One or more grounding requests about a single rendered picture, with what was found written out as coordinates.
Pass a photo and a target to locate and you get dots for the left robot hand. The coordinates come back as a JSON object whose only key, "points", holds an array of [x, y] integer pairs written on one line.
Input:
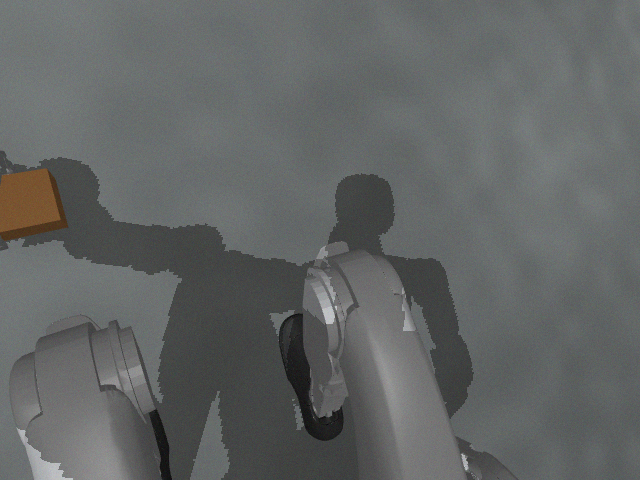
{"points": [[6, 167]]}

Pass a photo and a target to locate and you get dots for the right robot hand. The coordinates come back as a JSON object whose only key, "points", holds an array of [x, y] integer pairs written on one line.
{"points": [[482, 466]]}

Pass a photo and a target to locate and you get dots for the right robot foot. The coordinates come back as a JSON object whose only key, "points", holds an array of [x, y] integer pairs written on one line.
{"points": [[298, 373]]}

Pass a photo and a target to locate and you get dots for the left robot foot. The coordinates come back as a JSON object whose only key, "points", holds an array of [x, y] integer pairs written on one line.
{"points": [[162, 444]]}

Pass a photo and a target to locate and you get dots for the small box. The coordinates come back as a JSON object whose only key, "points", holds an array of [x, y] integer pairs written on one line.
{"points": [[30, 204]]}

